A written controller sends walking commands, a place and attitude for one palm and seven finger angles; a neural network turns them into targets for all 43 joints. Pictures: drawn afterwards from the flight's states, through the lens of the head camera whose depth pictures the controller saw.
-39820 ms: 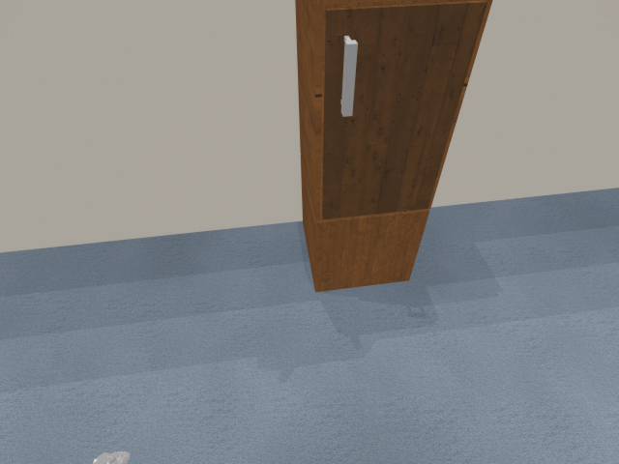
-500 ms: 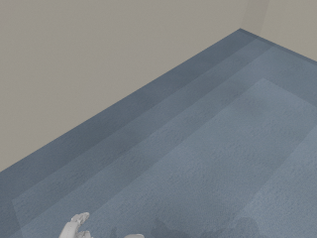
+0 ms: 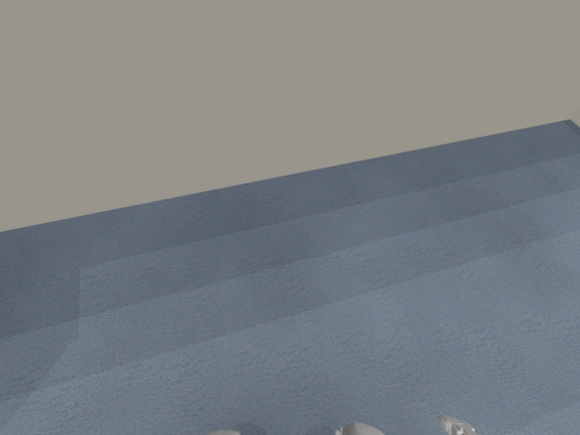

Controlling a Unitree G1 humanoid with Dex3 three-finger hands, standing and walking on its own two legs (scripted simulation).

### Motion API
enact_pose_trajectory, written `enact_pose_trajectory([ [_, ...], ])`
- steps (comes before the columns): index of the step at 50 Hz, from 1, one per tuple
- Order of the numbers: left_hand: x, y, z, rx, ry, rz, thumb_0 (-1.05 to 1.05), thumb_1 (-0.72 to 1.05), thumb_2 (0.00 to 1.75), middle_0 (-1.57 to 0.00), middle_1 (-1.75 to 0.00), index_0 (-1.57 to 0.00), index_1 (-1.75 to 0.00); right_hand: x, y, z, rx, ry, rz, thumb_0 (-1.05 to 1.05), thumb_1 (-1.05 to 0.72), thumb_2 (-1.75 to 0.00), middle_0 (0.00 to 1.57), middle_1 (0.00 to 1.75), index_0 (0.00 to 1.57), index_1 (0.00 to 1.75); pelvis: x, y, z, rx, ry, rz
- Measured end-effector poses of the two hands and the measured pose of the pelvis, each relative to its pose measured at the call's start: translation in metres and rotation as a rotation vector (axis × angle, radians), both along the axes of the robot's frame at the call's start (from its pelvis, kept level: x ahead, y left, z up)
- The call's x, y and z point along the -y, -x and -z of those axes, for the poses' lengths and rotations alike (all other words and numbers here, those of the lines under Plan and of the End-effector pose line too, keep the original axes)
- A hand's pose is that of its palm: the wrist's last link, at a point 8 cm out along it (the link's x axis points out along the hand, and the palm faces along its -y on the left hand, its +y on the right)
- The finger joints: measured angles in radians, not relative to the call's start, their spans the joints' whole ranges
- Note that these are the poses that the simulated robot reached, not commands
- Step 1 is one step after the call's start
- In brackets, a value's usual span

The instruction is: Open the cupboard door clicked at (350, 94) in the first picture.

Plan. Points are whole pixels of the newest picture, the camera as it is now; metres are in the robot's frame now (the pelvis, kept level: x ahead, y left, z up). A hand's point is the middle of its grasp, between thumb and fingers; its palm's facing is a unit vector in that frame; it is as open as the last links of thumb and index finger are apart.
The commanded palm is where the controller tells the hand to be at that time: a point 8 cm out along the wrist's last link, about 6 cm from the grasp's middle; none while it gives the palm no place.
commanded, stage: turn to face it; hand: left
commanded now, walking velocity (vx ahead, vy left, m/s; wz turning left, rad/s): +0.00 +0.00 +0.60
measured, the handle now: out of the picture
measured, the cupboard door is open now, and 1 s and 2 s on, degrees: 48 48 48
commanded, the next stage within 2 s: take the last steps up to it in 1.76 s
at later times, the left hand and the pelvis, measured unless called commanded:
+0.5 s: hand out of the picture +0.05 +0.15 -0.13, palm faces +0.27 -0.92 -0.28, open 7.4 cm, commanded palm none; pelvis +0.01 -0.05 +0.01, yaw +17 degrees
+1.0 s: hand out of the picture -0.06 +0.21 -0.16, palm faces +0.59 -0.77 -0.24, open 7.4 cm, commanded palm none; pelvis +0.00 -0.01 +0.01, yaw +34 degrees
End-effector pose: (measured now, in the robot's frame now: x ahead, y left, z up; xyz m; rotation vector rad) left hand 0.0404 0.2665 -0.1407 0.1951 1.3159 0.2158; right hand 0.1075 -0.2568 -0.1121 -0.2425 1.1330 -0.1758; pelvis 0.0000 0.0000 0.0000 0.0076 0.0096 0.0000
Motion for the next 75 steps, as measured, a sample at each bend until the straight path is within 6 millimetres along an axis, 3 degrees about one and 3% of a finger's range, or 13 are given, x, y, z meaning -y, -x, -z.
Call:
enact_pose_trajectory([
  [9,0.003,-0.025,-0.026,0.122,-0.012,-0.043,0.01,0.91,0.90,-0.20,-0.30,-0.19,-0.30,-0.010,-0.001,0.000,-0.052,-0.029,-0.068,0.00,-0.91,-0.90,0.20,0.30,0.21,0.30,0.005,-0.003,-0.013,-0.006,0.007,-0.081],
  [17,0.037,-0.034,-0.035,0.200,-0.057,-0.081,0.01,0.91,0.90,-0.20,-0.30,-0.19,-0.30,0.015,0.004,0.033,-0.138,-0.086,-0.095,0.00,-0.91,-0.90,0.20,0.30,0.21,0.30,0.038,-0.008,-0.001,-0.013,-0.009,-0.173],
  [24,0.068,0.006,-0.044,0.146,-0.051,-0.185,0.01,0.90,0.90,-0.20,-0.30,-0.20,-0.30,0.030,-0.017,0.030,-0.192,-0.091,-0.170,0.00,-0.91,-0.90,0.19,0.30,0.20,0.30,0.053,-0.012,-0.013,0.001,-0.036,-0.280],
  [30,0.078,0.044,-0.039,0.105,-0.031,-0.303,0.00,0.92,0.90,-0.20,-0.30,-0.20,-0.30,0.021,-0.047,0.020,-0.200,-0.063,-0.272,0.00,-0.91,-0.90,0.19,0.30,0.20,0.30,0.055,-0.015,-0.017,-0.002,-0.045,-0.372],
  [34,0.073,0.078,-0.029,0.080,-0.020,-0.387,0.00,0.92,0.90,-0.20,-0.30,-0.20,-0.30,-0.002,-0.076,0.016,-0.171,-0.041,-0.368,0.00,-0.91,-0.90,0.19,0.30,0.20,0.30,0.048,-0.013,-0.014,0.004,-0.037,-0.433],
  [40,0.055,0.136,0.002,0.015,0.018,-0.507,0.01,0.91,0.90,-0.20,-0.30,-0.20,-0.30,-0.060,-0.122,0.010,-0.031,-0.015,-0.507,0.00,-0.91,-0.90,0.19,0.30,0.20,0.30,0.024,-0.005,0.005,0.003,-0.009,-0.510],
  [43,0.044,0.151,0.008,-0.022,0.021,-0.548,0.01,0.91,0.90,-0.20,-0.30,-0.20,-0.30,-0.081,-0.129,0.002,0.015,-0.005,-0.552,0.00,-0.91,-0.90,0.19,0.30,0.20,0.30,0.016,-0.001,0.005,0.007,-0.005,-0.532],
  [51,0.018,0.131,-0.016,0.088,-0.006,-0.586,0.01,0.91,0.90,-0.20,-0.30,-0.19,-0.30,-0.098,-0.115,-0.009,-0.035,0.009,-0.609,0.00,-0.91,-0.90,0.20,0.30,0.21,0.30,0.007,-0.001,-0.014,-0.002,0.028,-0.607],
  [59,0.018,0.099,-0.029,0.166,-0.048,-0.610,0.01,0.91,0.90,-0.20,-0.30,-0.19,-0.30,-0.082,-0.101,0.005,-0.150,0.001,-0.626,0.00,-0.91,-0.90,0.20,0.30,0.21,0.30,0.017,-0.014,-0.015,-0.019,0.028,-0.692],
  [66,0.043,0.080,-0.038,0.210,-0.116,-0.650,0.01,0.91,0.90,-0.20,-0.30,-0.20,-0.30,-0.057,-0.118,0.035,-0.231,-0.019,-0.646,0.00,-0.91,-0.90,0.20,0.30,0.21,0.30,0.040,-0.035,-0.004,-0.024,0.010,-0.778],
  [71,0.075,0.096,-0.046,0.171,-0.111,-0.731,0.01,0.90,0.90,-0.20,-0.30,-0.20,-0.30,-0.059,-0.143,0.033,-0.251,-0.015,-0.712,0.00,-0.91,-0.90,0.20,0.30,0.20,0.30,0.046,-0.045,-0.012,-0.009,-0.021,-0.860],
  [75,0.100,0.114,-0.043,0.141,-0.085,-0.811,0.01,0.90,0.90,-0.20,-0.30,-0.20,-0.30,-0.072,-0.164,0.026,-0.244,-0.004,-0.779,0.00,-0.91,-0.90,0.19,0.30,0.20,0.30,0.049,-0.051,-0.016,-0.011,-0.038,-0.923],
])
